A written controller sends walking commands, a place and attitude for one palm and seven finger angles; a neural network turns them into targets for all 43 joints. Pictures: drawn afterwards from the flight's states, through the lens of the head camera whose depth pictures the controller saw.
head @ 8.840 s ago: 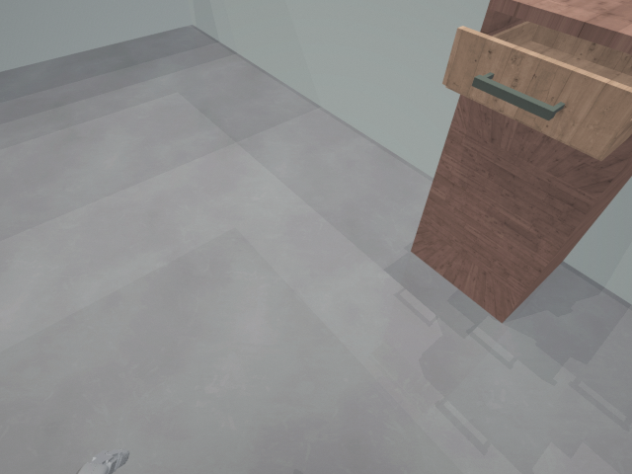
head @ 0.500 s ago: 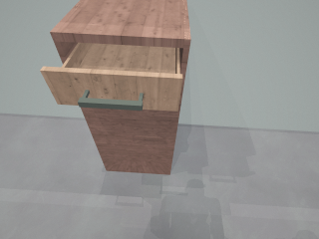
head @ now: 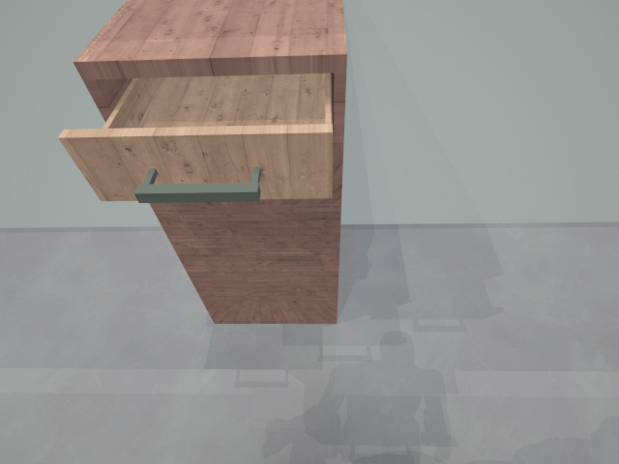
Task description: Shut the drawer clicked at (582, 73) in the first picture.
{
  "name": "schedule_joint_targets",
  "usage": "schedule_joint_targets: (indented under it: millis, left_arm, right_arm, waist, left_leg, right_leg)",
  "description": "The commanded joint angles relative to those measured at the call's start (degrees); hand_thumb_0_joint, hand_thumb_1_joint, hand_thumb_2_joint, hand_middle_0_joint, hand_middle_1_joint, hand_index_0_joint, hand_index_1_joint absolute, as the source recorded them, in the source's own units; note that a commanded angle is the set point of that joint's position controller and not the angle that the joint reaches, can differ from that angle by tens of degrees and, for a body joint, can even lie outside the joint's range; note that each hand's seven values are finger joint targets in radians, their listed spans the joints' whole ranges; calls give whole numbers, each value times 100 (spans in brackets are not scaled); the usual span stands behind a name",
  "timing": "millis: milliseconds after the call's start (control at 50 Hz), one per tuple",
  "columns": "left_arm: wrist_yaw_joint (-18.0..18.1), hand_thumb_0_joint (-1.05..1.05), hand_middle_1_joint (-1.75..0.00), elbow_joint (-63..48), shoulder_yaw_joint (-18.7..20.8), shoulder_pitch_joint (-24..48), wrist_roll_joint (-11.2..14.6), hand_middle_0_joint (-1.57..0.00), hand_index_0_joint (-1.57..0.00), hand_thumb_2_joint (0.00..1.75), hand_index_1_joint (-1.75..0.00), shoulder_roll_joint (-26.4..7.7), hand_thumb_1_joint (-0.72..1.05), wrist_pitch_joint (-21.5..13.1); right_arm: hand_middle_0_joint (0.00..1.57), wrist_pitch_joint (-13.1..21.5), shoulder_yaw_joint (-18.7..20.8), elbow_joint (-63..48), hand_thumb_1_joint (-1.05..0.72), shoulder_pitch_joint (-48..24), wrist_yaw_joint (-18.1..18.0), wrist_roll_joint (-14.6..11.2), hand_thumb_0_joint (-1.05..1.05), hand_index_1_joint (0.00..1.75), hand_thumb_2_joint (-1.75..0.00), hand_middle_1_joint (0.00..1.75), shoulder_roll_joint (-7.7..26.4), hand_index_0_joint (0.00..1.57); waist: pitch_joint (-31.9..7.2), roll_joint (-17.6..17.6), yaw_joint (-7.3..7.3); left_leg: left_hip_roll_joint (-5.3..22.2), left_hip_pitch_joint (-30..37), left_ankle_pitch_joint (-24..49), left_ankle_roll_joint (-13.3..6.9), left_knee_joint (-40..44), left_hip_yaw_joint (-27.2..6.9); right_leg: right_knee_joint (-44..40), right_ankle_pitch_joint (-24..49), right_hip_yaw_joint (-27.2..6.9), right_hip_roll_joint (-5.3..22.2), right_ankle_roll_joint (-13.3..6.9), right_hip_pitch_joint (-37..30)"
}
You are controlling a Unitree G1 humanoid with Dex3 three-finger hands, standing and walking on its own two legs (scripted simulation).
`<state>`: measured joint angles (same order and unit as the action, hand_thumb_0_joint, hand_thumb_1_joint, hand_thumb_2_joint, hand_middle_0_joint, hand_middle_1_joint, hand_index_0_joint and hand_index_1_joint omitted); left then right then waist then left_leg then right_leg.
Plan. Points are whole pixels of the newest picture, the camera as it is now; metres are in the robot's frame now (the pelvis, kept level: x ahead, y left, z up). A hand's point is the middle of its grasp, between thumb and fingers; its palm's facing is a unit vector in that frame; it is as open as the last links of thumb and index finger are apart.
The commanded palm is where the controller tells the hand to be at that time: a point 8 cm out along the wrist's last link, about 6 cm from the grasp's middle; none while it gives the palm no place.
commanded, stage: come to a stop and stand still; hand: left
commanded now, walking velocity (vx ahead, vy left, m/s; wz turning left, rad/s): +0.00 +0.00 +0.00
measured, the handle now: (201, 183) +0.47 +0.19 +0.09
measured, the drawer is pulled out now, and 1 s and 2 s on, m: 0.15 0.15 0.15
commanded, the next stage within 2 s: look again from close up in 0.92 s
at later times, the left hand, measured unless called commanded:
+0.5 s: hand out of the picture -0.05 +0.16 -0.17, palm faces +0.07 -0.99 -0.15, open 7.3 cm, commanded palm none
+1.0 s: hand out of the picture -0.04 +0.17 -0.17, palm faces +0.06 -0.99 -0.13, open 7.4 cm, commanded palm none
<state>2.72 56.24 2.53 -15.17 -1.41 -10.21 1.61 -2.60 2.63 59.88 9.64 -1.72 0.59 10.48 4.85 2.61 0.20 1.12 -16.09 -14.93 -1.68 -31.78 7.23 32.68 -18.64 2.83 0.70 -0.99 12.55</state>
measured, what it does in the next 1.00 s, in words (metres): stands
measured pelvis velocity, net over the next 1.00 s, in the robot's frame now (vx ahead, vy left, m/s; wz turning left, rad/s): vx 0.00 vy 0.03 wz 0.01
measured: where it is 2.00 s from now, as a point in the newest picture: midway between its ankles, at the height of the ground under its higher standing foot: outside the picture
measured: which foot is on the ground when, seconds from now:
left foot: down 0.00-1.00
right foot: down 0.00-1.00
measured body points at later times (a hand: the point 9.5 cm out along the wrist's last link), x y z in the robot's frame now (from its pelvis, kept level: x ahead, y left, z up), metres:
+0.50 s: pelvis -0.02 +0.01 +0.01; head -0.02 +0.02 +0.46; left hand -0.05 +0.21 -0.16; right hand -0.06 -0.20 -0.15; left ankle +0.04 +0.10 -0.73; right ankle -0.01 -0.10 -0.73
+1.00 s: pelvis +0.00 +0.03 +0.01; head +0.01 +0.03 +0.46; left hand -0.04 +0.22 -0.15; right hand -0.01 -0.19 -0.15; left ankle +0.04 +0.10 -0.73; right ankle -0.01 -0.10 -0.73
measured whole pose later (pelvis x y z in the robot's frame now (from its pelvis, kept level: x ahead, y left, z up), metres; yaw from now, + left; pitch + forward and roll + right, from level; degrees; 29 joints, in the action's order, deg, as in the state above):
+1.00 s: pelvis +0.00 +0.03 +0.01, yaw +0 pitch +0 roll +0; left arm 2.8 64.3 0.2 -21.1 -1.2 -5.0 -0.5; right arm -0.1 0.5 65.8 16.1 -1.5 0.5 7.2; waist 0.8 -0.8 0.0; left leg -1.3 -13.7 -9.1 -3.9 -22.5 7.0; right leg 24.0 -13.5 2.7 2.1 1.2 10.2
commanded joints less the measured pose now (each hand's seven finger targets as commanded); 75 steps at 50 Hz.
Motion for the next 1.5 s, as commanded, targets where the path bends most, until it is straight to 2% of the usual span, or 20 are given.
schedule_joint_targets:
  millis: [0,40,80,140,200,320,400,580,720,980,1000,1020,1040,1080,1120,1200,1280,1340,1420,1480]
  left_arm:
    - [-2,0,-30,-215,-26,-33,32,-20,-20,90,-30,-608,90,-155]
    - [-16,0,-30,-179,-45,3,62,-20,-20,90,-30,-624,90,-183]
    - [-33,0,-30,-69,-79,-91,96,-20,-20,90,-30,-556,90,-197]
    - [-32,0,-30,32,-93,-172,53,-20,-20,90,-30,-519,90,-149]
    - [-40,0,-30,203,-84,-365,53,-20,-20,90,-30,-449,90,-153]
    - [-46,0,-30,352,-86,-587,57,-20,-20,90,-30,-351,90,-184]
    - [-37,0,-30,427,-99,-718,57,-20,-20,90,-30,-206,90,-210]
    - [-12,0,-30,664,-154,-1136,33,-20,-20,90,-30,77,90,-236]
    - [5,0,-30,741,-171,-1262,13,-20,-20,90,-30,170,90,-251]
    - [14,0,-30,744,-194,-1185,14,-20,-20,90,-30,108,90,-274]
    - [183,0,-30,808,-270,-1083,-78,-20,-20,90,-30,-254,90,-338]
    - [118,0,-30,491,-210,-863,-18,-20,-20,90,-30,-390,90,-336]
    - [71,0,-30,381,-148,-724,-33,-20,-20,90,-30,-533,90,-337]
    - [14,0,-30,370,-197,-803,10,-20,-20,90,-30,-351,90,-343]
    - [-20,0,-30,388,-237,-872,29,-20,-20,90,-30,-214,90,-353]
    - [-28,0,-30,387,-277,-767,47,-20,-20,90,-30,-163,90,-365]
    - [-9,0,-30,385,-261,-695,70,-20,-20,90,-30,-250,90,-349]
    - [1,0,-30,382,-246,-666,71,-20,-20,90,-30,-308,90,-328]
    - [-4,0,-30,387,-238,-587,79,-20,-20,90,-30,-386,90,-296]
    - [-2,0,-30,398,-238,-602,78,-20,-20,90,-30,-383,90,-291]
  right_arm:
    - [20,36,12,-179,-90,278,47,20,0,30,-90,30,212,20]
    - [20,88,-37,-33,-90,499,56,12,0,30,-90,30,175,20]
    - [20,139,-81,77,-90,536,45,21,0,30,-90,30,245,20]
    - [20,111,-108,165,-90,445,77,29,0,30,-90,30,286,20]
    - [20,119,-131,271,-90,615,72,62,0,30,-90,30,240,20]
    - [20,142,-126,380,-90,994,57,77,0,30,-90,30,185,20]
    - [20,190,-134,420,-90,1147,34,67,0,30,-90,30,159,20]
    - [20,262,-137,472,-90,1199,-8,32,0,30,-90,30,128,20]
    - [20,296,-119,476,-90,1130,-15,11,0,30,-90,30,114,20]
    - [20,338,-169,510,-90,1006,-5,-1,0,30,-90,30,125,20]
    - [20,399,-188,6,-90,591,68,-20,0,30,-90,30,462,20]
    - [20,334,-162,-128,-90,822,113,32,0,30,-90,30,284,20]
    - [20,311,-163,-107,-90,793,137,92,0,30,-90,30,326,20]
    - [20,337,-168,-189,-90,959,118,81,0,30,-90,30,335,20]
    - [20,373,-188,-256,-90,887,103,51,0,30,-90,30,368,20]
    - [20,465,-227,-216,-90,993,81,43,0,30,-90,30,418,20]
    - [20,504,-264,-83,-90,1081,48,32,0,30,-90,30,453,20]
    - [20,515,-281,-7,-90,1029,37,38,0,30,-90,30,460,20]
    - [20,479,-296,62,-90,933,32,27,0,30,-90,30,469,20]
    - [20,485,-303,123,-90,874,25,31,0,30,-90,30,458,20]
  waist:
    - [-259,-1427,-133]
    - [-302,-1100,-203]
    - [-308,-692,-135]
    - [218,-381,-42]
    - [417,-9,-18]
    - [148,-182,-46]
    - [-21,-234,-54]
    - [19,-93,0]
    - [-2,-215,-1]
    - [16,-293,-10]
    - [255,-404,56]
    - [-76,-228,-154]
    - [-4,183,-166]
    - [-251,461,-164]
    - [-253,197,-67]
    - [-297,-328,-35]
    - [-299,-494,-35]
    - [-321,-289,-20]
    - [-187,-436,-13]
    - [-275,-318,-3]
  left_leg:
    - [209,404,-406,125,-225,-469]
    - [252,608,227,114,319,-499]
    - [397,736,581,90,664,-630]
    - [470,344,-229,84,1080,-812]
    - [434,27,-563,59,1285,-880]
    - [410,4,-600,52,1259,-881]
    - [477,61,-518,25,1337,-952]
    - [620,-65,-672,-38,1673,-1127]
    - [644,50,-594,-68,1739,-1147]
    - [585,294,-34,-61,1670,-1030]
    - [571,-140,401,118,680,-803]
    - [328,15,-723,122,701,-823]
    - [281,29,-748,75,713,-801]
    - [396,-176,-897,-101,1009,-1088]
    - [513,-295,-875,-195,1200,-1253]
    - [552,-26,338,-263,1102,-1202]
    - [533,293,1471,-248,918,-1025]
    - [515,469,1823,-223,904,-957]
    - [504,444,1558,-193,965,-916]
    - [504,556,1668,-177,978,-882]
  right_leg:
    - [-1580,1472,-1255,1332,-658,506]
    - [-1401,1413,-975,1096,-465,427]
    - [-1348,1018,-786,848,-244,390]
    - [-1804,-746,-784,645,-76,631]
    - [-1844,-913,-775,564,-62,588]
    - [-1863,-953,-716,568,-68,482]
    - [-1686,-586,-627,518,-66,402]
    - [-1354,181,-452,429,-31,182]
    - [-1260,427,-405,441,9,166]
    - [-1332,686,-430,543,40,115]
    - [-1263,705,-373,609,-44,240]
    - [-1291,-974,-559,703,-167,598]
    - [-1163,-997,-492,640,-217,724]
    - [-805,-628,-293,442,-228,456]
    - [-675,-183,-206,367,-210,234]
    - [-669,537,-213,432,-141,31]
    - [-702,970,-238,511,-74,-58]
    - [-701,1146,-251,536,-53,-108]
    - [-826,1083,-284,570,-43,-124]
    - [-851,1235,-322,587,-51,-183]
